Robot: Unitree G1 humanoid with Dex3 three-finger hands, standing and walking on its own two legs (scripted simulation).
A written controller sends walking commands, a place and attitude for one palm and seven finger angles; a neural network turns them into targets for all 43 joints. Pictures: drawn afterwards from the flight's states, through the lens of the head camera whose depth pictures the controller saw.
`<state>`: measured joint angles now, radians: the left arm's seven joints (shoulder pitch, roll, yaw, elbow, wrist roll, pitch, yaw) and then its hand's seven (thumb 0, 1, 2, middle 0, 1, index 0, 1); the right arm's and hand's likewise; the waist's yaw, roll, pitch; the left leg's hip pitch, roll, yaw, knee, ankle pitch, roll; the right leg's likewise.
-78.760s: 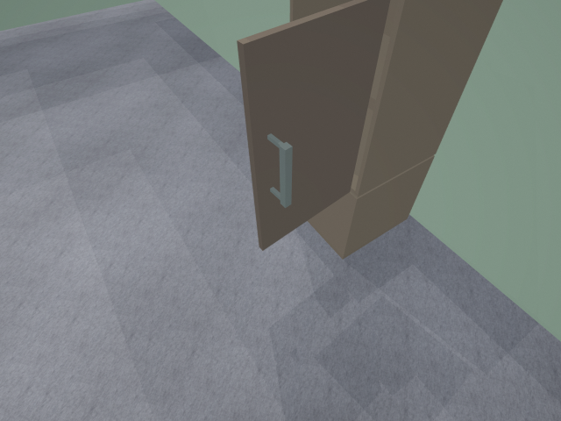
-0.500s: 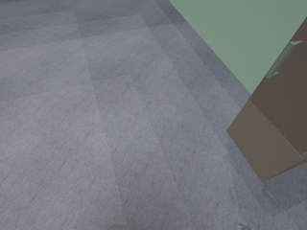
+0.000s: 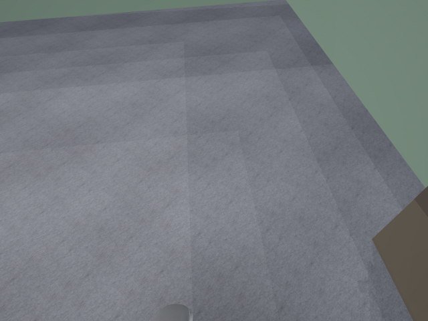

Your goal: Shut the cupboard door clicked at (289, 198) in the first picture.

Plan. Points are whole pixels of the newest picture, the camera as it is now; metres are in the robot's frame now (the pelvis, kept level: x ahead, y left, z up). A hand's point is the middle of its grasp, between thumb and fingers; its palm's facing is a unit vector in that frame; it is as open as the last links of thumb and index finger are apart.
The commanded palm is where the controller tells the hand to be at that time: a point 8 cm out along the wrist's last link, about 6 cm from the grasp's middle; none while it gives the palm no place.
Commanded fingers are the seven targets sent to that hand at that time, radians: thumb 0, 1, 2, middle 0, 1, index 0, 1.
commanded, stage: walk to a spot facing it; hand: left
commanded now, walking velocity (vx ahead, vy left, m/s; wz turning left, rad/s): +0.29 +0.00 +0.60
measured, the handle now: out of the picture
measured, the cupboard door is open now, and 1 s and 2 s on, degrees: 3 3 3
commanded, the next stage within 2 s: turn to face it in 0.30 s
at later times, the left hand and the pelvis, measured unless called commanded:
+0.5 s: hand (92, 320) +0.16 +0.29 -0.18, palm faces +0.32 -0.92 -0.23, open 7.4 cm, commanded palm none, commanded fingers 0.00 0.90 0.90 -0.20 -0.30 -0.20 -0.30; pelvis +0.16 +0.08 -0.01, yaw +16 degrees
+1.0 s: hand (123, 245) +0.32 +0.26 -0.17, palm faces +0.08 -0.97 -0.23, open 7.3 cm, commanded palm none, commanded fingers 0.00 0.90 0.90 -0.20 -0.30 -0.20 -0.30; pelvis +0.29 +0.07 +0.00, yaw +1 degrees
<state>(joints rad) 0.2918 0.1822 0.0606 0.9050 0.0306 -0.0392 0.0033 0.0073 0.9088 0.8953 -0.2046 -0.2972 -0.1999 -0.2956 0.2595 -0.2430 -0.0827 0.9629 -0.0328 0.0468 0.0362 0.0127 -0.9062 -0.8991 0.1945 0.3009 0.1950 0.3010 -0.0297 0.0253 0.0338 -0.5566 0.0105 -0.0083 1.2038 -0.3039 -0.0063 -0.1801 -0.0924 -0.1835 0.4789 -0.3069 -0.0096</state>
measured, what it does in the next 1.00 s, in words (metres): walks ahead: left foot, then right foot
